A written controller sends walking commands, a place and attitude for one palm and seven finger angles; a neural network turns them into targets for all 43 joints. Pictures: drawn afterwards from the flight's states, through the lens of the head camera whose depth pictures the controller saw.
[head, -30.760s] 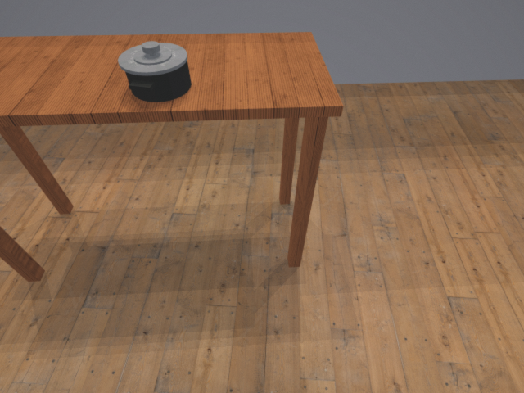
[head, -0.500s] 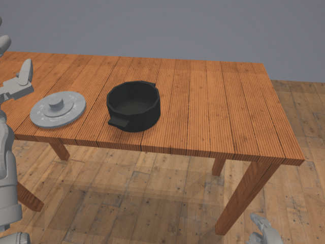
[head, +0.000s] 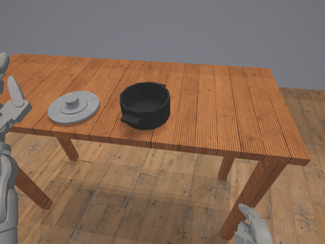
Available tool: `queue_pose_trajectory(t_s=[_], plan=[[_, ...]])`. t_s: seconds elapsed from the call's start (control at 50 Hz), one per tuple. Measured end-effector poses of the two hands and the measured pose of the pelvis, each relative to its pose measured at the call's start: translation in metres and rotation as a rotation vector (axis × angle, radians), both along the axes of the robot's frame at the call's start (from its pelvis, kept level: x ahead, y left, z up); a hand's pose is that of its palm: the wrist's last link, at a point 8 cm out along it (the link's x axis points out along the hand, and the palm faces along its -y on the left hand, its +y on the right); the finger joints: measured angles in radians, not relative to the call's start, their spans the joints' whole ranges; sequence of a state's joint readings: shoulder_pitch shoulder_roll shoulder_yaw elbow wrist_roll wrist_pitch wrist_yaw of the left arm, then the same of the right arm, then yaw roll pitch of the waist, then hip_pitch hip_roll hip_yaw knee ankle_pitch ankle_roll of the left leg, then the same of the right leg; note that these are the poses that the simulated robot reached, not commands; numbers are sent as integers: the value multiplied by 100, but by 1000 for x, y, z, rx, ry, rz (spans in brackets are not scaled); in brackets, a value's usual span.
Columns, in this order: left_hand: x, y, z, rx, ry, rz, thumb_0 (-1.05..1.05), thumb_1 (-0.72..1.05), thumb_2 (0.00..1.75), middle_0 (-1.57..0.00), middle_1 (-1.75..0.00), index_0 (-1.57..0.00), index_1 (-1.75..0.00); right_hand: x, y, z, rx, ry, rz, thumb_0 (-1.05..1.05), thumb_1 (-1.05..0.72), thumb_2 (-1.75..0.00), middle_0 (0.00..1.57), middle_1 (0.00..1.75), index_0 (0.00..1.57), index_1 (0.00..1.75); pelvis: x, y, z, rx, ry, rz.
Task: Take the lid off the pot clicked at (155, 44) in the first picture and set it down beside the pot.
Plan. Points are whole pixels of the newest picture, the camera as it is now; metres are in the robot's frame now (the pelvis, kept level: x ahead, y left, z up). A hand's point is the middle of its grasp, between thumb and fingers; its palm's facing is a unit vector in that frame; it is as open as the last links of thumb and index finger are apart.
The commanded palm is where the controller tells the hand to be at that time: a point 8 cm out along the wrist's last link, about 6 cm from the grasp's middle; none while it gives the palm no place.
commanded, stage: draw the hand back to the body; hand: left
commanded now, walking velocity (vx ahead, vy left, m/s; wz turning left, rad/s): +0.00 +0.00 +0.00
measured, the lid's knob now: (71, 100) +0.50 +0.36 +0.09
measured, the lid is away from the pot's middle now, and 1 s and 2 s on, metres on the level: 0.25 0.25 0.25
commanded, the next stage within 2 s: step back with the hand held close in 0.58 s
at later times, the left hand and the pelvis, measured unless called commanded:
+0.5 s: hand out of the picture +0.17 +0.27 +0.26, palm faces +0.49 -0.82 -0.29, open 7.4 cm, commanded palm +0.12 +0.31 +0.27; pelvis -0.01 +0.03 +0.00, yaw +0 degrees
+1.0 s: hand out of the picture +0.18 +0.28 +0.24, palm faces +0.40 -0.80 -0.45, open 7.4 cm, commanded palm +0.10 +0.34 +0.27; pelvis -0.03 +0.06 -0.01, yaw -1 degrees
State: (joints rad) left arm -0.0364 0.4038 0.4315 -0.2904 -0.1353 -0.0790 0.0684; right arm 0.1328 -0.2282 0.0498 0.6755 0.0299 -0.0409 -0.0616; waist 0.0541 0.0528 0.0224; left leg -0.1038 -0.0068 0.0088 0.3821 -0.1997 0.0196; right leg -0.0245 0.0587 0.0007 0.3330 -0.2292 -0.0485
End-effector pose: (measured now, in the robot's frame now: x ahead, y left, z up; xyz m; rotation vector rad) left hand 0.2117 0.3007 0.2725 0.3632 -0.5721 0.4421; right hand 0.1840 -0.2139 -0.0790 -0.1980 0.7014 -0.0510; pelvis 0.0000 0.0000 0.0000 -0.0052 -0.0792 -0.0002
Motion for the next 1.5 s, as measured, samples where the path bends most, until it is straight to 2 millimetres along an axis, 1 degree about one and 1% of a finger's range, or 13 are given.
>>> queue_pose_trajectory(t_s=[0.1,0.26,0.52,0.6,0.7,0.8,0.86,0.94,1.02,1.1,1.2,1.32,1.5], plan=[[-17,6,2,19,-22,11,1,89,89,-21,-30,-21,-30,-4,3,2,-8,-3,-5,2,-90,-89,20,30,21,30,-1,5,0,-3,-7,-2],[-42,3,-2,64,-12,-19,1,89,89,-21,-30,-21,-30,-5,13,7,-13,-27,0,2,-90,-89,20,29,21,30,-4,15,0,-7,-16,-4],[-85,12,-10,99,11,2,1,89,89,-21,-30,-21,-30,-4,37,14,-18,-55,43,2,-90,-89,20,29,21,30,-11,28,0,-17,-28,6],[-91,14,-3,99,-35,14,1,89,89,-21,-30,-21,-30,-4,45,14,-17,-62,64,2,-90,-89,20,30,21,30,-13,32,-1,-18,-34,12],[-90,17,-2,102,-30,15,1,89,89,-21,-30,-21,-30,-6,52,13,2,-66,65,2,-90,-89,20,30,21,30,-16,36,-1,-16,-34,10],[-90,23,13,218,-98,41,1,89,89,-21,-30,-21,-30,-12,51,12,-9,-42,57,2,-90,-89,20,30,21,30,-19,38,-2,-35,10,10],[-84,23,10,239,-100,9,1,89,89,-21,-30,-21,-30,-19,44,11,-26,-14,20,2,-90,-89,20,30,21,30,-22,44,-3,-41,35,5],[-73,22,-7,240,-15,-58,1,89,89,-20,-30,-21,-30,-34,33,11,-52,17,-54,2,-90,-89,20,30,21,30,-25,53,-5,-38,58,-7],[-75,25,-19,282,60,-101,1,89,89,-21,-30,-21,-30,-54,27,12,-79,45,-108,2,-90,-89,20,30,21,30,-32,60,-7,-34,75,-14],[-91,28,-19,339,63,-111,1,89,89,-21,-30,-21,-30,-72,28,11,-98,63,-120,2,-90,-89,20,29,20,30,-43,63,-10,-32,83,-13],[-120,30,-6,389,-22,-64,1,89,89,-22,-30,-22,-30,-89,35,3,-91,52,-105,2,-90,-89,20,29,20,30,-57,65,-16,-33,90,-6],[-145,36,6,350,-132,4,1,89,89,-21,-30,-21,-30,-108,47,-8,-42,36,-97,2,-90,-89,20,29,21,30,-78,65,-18,-58,81,2],[-167,41,-12,269,-129,-27,1,89,89,-21,-30,-21,-30,-144,47,-2,-72,26,-113,2,-90,-89,20,30,21,30,-104,67,-19,-80,71,7]])
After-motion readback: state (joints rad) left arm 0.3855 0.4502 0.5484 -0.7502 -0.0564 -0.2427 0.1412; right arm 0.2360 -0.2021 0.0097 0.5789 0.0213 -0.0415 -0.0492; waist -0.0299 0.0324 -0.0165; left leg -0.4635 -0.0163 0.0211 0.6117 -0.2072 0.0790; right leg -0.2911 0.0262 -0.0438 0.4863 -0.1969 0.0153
